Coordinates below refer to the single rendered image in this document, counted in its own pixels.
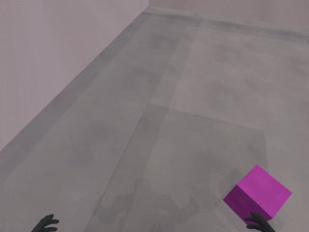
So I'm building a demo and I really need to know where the robot right hand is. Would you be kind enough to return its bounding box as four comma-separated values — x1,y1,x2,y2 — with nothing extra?
245,212,275,232

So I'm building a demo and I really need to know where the carton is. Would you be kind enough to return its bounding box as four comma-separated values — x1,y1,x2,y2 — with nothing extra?
223,164,292,229

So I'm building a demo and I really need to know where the robot left hand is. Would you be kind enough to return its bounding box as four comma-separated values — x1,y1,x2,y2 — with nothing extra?
31,214,59,232

